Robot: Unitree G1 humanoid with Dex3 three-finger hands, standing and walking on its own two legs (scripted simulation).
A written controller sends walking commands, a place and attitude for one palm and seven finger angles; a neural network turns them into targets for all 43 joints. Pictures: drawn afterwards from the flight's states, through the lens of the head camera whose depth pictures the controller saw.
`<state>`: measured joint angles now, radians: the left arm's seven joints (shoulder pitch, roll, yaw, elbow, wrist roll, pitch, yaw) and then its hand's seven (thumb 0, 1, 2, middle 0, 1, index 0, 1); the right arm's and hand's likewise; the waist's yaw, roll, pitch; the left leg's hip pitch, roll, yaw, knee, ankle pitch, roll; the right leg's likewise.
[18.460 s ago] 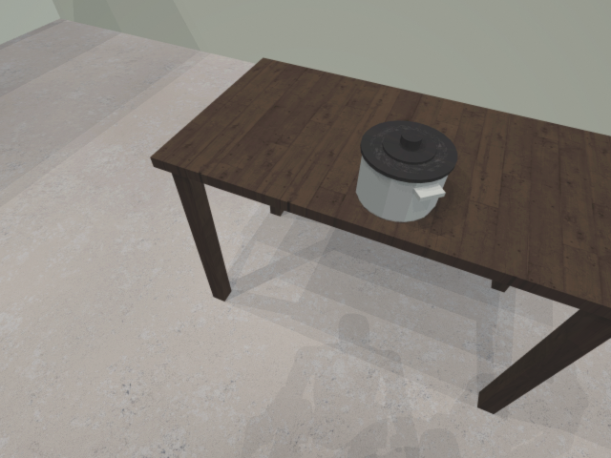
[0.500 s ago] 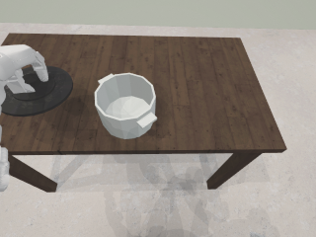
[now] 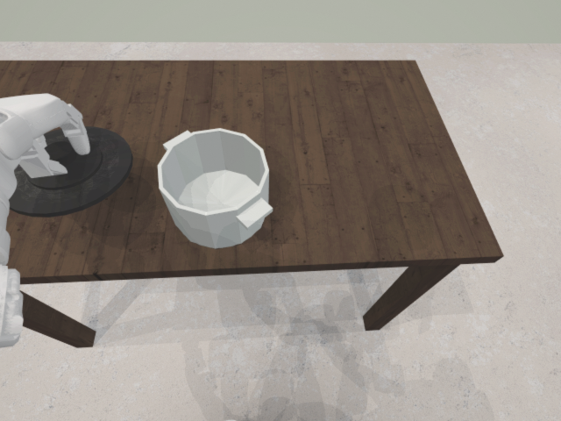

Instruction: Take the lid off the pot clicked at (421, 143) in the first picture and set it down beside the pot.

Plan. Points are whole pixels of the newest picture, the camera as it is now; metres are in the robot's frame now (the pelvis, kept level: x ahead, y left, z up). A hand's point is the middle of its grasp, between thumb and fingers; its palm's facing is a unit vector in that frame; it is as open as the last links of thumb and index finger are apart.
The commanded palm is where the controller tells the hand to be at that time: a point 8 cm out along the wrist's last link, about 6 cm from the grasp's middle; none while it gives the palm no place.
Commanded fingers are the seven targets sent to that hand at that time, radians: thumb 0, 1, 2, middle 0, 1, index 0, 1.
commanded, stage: lower the lid onto the table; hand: left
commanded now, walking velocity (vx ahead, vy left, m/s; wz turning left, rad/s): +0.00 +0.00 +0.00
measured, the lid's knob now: (59, 154) +0.49 +0.31 +0.07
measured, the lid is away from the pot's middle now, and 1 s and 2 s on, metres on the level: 0.22 0.24 0.25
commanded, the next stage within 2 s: open the fingers wide in 1.72 s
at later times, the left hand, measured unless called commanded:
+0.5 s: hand (38, 183) +0.44 +0.33 +0.06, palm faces -0.48 -0.11 -0.87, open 6.9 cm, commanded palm +0.48 +0.33 +0.13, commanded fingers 0.00 0.79 0.85 -0.93 -1.03 -0.91 -1.03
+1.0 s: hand (49, 191) +0.45 +0.33 +0.03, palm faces -0.49 -0.09 -0.86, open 6.9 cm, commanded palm +0.49 +0.32 +0.09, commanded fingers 0.00 0.79 0.85 -0.93 -1.03 -0.91 -1.03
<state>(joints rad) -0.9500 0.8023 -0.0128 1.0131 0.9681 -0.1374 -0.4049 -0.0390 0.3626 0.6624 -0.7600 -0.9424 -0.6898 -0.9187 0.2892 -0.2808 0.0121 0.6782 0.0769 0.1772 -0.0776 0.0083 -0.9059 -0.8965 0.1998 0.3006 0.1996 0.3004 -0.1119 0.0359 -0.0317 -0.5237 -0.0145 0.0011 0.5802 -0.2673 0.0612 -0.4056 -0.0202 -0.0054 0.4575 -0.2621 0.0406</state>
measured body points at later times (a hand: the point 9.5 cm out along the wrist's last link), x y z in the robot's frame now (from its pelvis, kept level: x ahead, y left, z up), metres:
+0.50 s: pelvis -0.01 +0.00 -0.01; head +0.08 +0.02 +0.43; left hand +0.46 +0.33 +0.11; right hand +0.02 -0.29 -0.12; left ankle +0.00 +0.08 -0.73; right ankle -0.03 -0.16 -0.73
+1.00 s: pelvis -0.01 +0.02 -0.02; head +0.09 +0.04 +0.42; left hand +0.47 +0.33 +0.08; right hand -0.01 -0.27 -0.13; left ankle +0.00 +0.08 -0.73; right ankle -0.03 -0.16 -0.73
